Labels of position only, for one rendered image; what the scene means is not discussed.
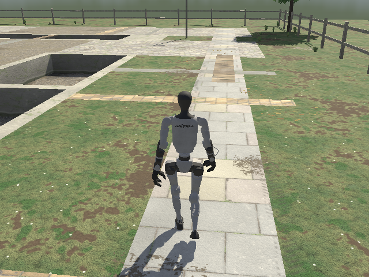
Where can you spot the robot right hand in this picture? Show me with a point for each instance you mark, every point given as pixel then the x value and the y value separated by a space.
pixel 208 163

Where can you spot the robot left upper arm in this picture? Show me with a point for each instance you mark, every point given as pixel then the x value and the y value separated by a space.
pixel 167 121

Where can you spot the robot left forearm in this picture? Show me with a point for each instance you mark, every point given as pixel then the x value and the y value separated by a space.
pixel 159 157

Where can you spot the right robot thigh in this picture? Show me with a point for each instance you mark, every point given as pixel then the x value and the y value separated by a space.
pixel 196 178

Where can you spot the right robot shin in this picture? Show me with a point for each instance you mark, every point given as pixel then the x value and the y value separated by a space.
pixel 195 213

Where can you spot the robot right forearm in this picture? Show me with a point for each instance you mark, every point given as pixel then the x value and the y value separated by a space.
pixel 210 152

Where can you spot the robot left hand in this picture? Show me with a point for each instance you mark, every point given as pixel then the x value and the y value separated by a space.
pixel 155 177

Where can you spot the robot right upper arm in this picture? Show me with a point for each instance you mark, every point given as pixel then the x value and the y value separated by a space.
pixel 205 131

